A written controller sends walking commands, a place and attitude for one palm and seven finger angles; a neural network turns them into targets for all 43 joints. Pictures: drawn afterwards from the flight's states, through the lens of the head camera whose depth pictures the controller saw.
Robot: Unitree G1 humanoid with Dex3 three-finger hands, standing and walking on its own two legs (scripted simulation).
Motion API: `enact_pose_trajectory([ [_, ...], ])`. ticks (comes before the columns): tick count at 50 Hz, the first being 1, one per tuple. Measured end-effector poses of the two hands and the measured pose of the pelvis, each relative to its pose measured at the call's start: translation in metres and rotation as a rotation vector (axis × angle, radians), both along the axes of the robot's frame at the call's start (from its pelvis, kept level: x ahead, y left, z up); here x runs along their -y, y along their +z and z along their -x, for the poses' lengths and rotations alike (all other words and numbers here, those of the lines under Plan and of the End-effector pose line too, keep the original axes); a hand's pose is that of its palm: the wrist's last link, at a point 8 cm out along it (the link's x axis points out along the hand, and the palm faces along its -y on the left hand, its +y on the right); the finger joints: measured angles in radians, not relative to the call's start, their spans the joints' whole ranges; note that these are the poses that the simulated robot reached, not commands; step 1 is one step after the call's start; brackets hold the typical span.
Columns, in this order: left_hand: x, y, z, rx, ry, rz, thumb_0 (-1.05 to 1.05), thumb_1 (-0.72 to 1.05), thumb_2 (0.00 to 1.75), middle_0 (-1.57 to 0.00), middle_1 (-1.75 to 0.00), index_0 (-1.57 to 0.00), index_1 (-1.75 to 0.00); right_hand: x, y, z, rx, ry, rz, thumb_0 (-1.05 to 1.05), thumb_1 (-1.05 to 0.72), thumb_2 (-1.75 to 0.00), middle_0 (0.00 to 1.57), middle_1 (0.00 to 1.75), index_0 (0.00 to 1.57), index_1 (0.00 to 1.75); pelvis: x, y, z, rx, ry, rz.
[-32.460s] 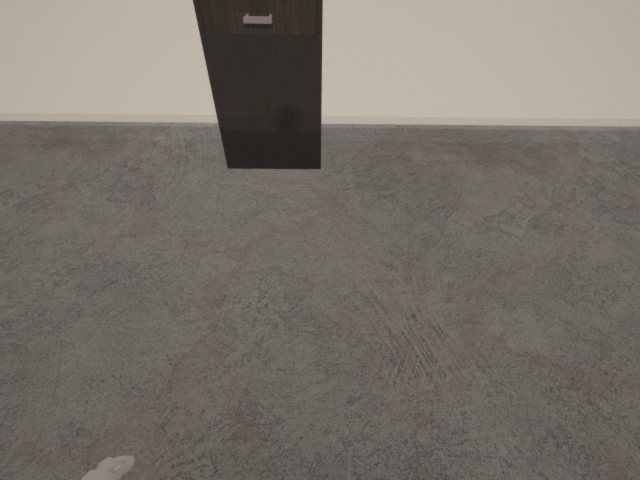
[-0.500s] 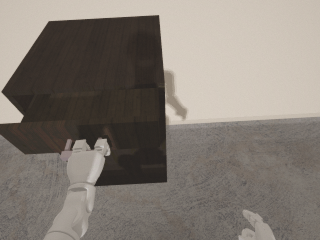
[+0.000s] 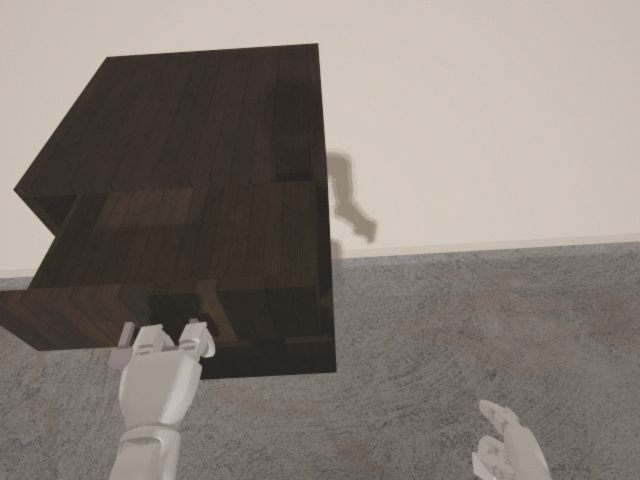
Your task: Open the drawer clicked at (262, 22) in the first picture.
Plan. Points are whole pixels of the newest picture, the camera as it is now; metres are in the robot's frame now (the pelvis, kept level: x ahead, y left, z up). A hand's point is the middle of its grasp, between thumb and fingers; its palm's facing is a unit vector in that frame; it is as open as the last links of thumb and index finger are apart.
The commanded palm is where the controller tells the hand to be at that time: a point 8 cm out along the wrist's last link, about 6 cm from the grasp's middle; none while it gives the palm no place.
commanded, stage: pull the drawer open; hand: left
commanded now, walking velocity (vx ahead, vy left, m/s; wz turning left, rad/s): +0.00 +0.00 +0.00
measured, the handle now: (157, 342) +0.29 +0.25 -0.01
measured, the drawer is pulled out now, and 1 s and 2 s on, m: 0.19 0.30 0.30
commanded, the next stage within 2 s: open the thumb to release the handle in 1.20 s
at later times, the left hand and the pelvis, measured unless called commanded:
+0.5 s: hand (173, 439) +0.17 +0.20 -0.03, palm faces -0.01 -0.09 -1.00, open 5.5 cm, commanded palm +0.13 +0.21 +0.02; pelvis -0.01 -0.01 -0.01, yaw +0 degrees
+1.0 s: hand out of the picture +0.12 +0.19 -0.03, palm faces -0.01 -0.12 -0.99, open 5.6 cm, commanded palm +0.07 +0.21 +0.02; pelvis -0.02 -0.01 -0.02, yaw +0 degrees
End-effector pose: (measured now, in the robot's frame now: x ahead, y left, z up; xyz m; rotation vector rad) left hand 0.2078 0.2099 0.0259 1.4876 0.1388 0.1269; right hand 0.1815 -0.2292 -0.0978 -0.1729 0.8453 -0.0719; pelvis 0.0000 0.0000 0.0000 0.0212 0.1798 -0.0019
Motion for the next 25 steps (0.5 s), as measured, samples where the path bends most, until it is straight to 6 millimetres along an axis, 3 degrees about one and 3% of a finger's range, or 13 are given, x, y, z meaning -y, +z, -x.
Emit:
enact_pose_trajectory([
  [11,0.004,0.0,0.025,0.005,0.015,-0.001,0.03,0.72,0.83,-0.27,-1.31,-0.43,-1.35,-0.009,0.001,-0.011,0.039,0.048,-0.016,0.01,-0.91,-0.9,0.2,0.3,0.2,0.3,0.006,-0.003,0.006,0.016,0.007,-0.005],
  [25,0.008,0.001,0.053,-0.012,0.026,0.009,0.03,0.72,0.81,-0.27,-1.3,-0.43,-1.34,-0.006,-0.001,-0.009,0.048,0.067,-0.023,0.01,-0.91,-0.9,0.2,0.3,0.2,0.3,0.01,-0.006,0.008,0.021,0.005,-0.009],
])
